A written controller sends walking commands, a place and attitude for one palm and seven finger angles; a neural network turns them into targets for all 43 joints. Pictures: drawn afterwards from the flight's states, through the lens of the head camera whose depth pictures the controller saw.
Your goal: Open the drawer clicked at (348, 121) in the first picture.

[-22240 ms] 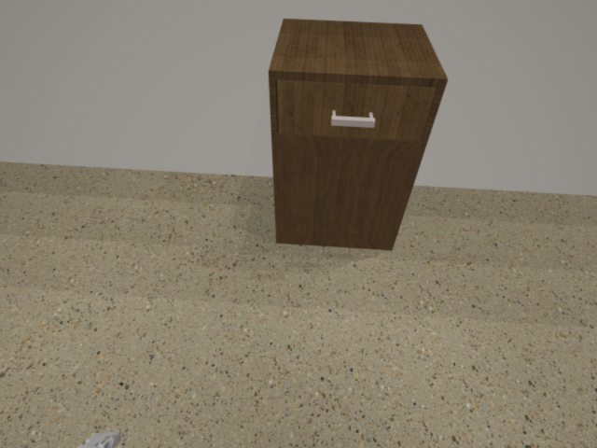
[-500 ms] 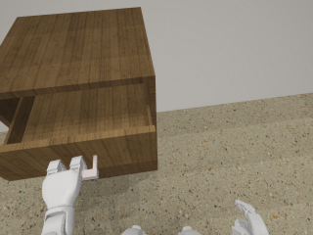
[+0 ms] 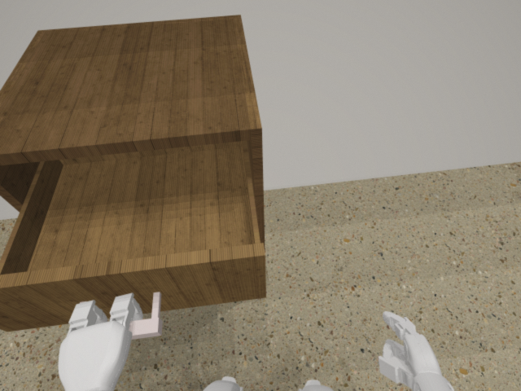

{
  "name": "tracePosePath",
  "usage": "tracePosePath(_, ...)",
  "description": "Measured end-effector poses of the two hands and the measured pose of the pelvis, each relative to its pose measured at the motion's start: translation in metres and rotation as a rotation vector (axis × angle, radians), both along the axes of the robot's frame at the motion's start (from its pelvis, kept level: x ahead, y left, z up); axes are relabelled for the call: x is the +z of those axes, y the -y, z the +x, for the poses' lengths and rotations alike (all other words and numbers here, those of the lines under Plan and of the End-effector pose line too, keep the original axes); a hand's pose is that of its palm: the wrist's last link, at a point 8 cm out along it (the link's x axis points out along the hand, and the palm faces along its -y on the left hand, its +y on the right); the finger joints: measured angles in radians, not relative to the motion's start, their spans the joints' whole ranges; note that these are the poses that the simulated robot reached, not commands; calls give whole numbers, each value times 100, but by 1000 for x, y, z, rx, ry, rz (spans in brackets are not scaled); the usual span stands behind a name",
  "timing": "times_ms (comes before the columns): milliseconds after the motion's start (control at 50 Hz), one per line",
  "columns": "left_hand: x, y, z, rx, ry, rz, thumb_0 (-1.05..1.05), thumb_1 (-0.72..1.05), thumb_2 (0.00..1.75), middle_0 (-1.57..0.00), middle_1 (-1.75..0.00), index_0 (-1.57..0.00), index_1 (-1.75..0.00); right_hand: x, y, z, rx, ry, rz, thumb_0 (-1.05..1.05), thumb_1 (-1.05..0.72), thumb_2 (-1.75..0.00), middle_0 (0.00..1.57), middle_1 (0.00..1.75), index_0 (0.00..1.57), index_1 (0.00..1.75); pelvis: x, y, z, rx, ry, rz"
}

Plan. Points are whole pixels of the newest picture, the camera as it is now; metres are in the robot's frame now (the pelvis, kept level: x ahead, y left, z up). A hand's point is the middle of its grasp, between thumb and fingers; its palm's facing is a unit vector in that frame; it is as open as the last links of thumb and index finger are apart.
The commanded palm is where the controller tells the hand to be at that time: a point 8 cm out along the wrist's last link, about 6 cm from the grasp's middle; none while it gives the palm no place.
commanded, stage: pull the drawer open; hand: left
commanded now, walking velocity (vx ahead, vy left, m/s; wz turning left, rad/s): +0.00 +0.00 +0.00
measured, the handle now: (118, 318) +0.23 +0.25 -0.03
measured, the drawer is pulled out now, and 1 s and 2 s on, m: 0.23 0.30 0.29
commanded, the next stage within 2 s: open the thumb to release the handle in 0.84 s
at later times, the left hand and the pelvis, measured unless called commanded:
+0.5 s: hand out of the picture +0.11 +0.23 -0.05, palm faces -0.09 -0.10 -0.99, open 5.7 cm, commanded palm +0.07 +0.22 +0.00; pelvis -0.01 -0.01 -0.02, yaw +1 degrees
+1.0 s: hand out of the picture +0.10 +0.23 -0.05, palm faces -0.11 -0.10 -0.99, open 5.9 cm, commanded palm +0.08 +0.23 +0.00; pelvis -0.01 -0.01 -0.02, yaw +0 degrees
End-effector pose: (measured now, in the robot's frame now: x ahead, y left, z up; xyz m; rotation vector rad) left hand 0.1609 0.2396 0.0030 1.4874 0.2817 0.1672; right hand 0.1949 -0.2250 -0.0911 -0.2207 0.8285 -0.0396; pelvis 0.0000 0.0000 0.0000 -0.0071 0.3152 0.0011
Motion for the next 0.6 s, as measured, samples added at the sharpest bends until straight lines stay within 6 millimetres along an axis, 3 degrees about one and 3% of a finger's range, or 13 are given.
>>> tracePosePath(220,2,6,-32,-1,-20,-17,6,73,77,-34,-134,-41,-135,-2,-9,13,61,39,14,1,-91,-90,21,30,20,30,-7,1,-2,2,-2,3)
tracePosePath(440,3,11,-65,-19,-32,-29,5,71,77,-35,-135,-41,-135,-8,-15,14,108,68,27,1,-91,-90,21,30,20,30,-16,7,-12,4,-6,12)
tracePosePath(600,3,11,-68,-30,-33,-26,5,72,77,-34,-135,-41,-135,-13,-10,8,97,78,38,1,-91,-90,21,30,20,30,-21,11,-18,1,-8,16)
